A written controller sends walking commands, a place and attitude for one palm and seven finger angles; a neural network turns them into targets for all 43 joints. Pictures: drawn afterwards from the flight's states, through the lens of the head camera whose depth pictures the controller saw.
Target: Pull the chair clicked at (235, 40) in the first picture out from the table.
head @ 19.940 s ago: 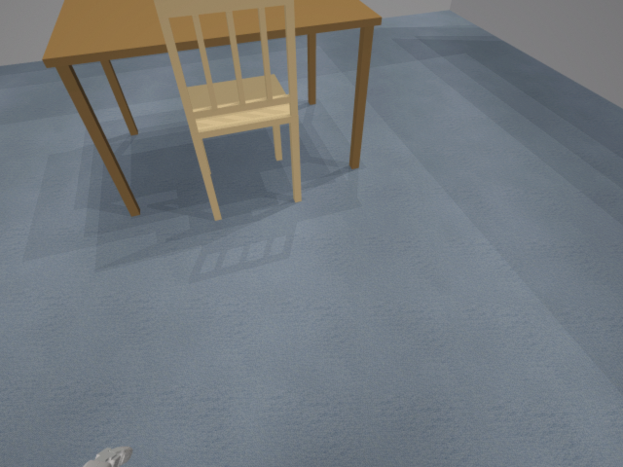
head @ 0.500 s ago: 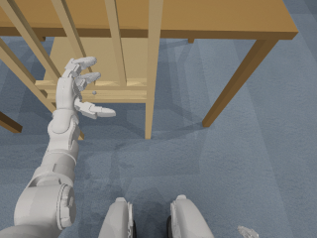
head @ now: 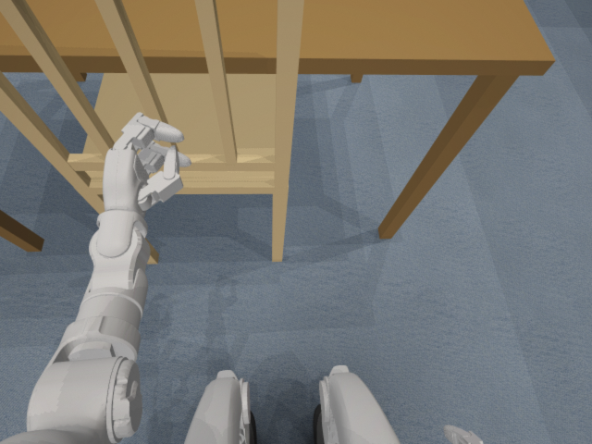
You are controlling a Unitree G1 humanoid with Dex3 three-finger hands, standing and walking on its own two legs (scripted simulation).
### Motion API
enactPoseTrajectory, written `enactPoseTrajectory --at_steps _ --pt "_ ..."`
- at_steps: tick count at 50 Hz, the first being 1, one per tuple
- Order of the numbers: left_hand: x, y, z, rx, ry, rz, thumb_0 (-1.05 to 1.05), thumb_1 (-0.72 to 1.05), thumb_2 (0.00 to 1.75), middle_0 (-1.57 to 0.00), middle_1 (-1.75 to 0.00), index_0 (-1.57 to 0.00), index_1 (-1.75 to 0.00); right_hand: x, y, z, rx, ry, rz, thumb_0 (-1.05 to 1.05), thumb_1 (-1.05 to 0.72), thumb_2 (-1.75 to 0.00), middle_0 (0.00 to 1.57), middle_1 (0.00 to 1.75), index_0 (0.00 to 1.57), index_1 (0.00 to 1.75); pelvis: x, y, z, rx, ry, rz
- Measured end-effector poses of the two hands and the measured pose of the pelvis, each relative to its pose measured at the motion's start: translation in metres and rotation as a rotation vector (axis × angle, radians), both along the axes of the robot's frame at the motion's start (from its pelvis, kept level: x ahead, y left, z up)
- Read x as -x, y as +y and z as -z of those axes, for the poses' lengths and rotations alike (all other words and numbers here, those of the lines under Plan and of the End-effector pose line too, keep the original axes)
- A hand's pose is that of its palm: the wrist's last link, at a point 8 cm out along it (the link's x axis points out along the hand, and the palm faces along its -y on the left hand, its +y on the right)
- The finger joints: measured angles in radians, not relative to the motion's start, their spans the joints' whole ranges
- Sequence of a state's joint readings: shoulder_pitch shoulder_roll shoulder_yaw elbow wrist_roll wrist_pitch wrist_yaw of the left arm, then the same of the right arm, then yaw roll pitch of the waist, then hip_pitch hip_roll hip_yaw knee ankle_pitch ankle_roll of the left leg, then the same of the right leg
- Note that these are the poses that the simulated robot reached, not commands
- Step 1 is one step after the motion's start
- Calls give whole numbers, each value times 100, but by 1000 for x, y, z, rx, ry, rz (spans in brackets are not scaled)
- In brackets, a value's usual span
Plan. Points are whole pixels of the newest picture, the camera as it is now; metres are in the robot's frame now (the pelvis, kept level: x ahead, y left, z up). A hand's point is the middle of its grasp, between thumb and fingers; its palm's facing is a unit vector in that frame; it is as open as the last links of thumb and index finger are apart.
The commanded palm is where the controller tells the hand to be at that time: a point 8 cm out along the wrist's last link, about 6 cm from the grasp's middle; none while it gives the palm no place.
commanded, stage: hook a spindle and tug to test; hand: left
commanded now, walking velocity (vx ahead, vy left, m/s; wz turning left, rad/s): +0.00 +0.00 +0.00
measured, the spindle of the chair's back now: (147, 93) +0.58 +0.19 +0.05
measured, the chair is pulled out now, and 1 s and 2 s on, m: -0.09 -0.09 -0.09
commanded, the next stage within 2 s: open the thumb and straighten the fingers in 0.54 s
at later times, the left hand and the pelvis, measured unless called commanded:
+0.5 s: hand (179, 203) +0.42 +0.14 +0.03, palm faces -0.01 -1.00 -0.03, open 4.4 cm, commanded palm +0.40 +0.19 +0.03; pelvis +0.00 -0.01 +0.00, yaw +1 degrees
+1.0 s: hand (180, 202) +0.43 +0.14 +0.02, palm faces -0.01 -1.00 -0.06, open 11.1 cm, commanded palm +0.40 +0.19 +0.02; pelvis +0.00 -0.01 +0.00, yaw +1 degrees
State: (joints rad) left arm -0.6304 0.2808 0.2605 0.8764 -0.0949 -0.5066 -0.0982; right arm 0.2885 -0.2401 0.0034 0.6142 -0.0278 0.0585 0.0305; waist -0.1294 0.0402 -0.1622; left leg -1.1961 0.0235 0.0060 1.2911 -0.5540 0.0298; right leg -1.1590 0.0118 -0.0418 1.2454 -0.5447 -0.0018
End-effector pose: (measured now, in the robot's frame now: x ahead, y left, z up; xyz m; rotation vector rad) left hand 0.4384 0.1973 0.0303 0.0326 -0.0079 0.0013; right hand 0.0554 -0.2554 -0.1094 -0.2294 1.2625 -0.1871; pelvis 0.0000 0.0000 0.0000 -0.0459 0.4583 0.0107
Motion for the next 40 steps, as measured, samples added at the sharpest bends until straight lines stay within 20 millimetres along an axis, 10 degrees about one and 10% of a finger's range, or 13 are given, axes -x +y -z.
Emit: enactPoseTrajectory --at_steps 33,40 --pt "42 -7 2 -7 8 -6 1 90 90 -50 -145 -50 -145 -37 -5 -2 -10 -123 -50 1 -91 -90 20 30 20 30 2 -9 -2 -16 -34 -8" --pt "39 -8 7 -37 42 17 1 68 79 -50 -145 -50 -145 -34 -7 0 -8 -114 -46 1 -91 -90 20 30 20 30 4 -10 0 -14 -31 -9"
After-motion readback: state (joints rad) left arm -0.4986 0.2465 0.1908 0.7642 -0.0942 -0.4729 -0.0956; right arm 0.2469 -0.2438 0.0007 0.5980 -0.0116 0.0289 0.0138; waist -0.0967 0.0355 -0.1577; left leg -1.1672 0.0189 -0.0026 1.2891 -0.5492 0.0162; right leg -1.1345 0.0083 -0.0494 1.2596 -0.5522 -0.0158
